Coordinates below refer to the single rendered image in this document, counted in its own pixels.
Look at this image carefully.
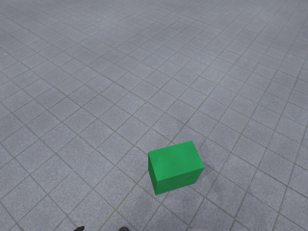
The carton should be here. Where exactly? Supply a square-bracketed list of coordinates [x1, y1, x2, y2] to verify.
[148, 141, 205, 195]

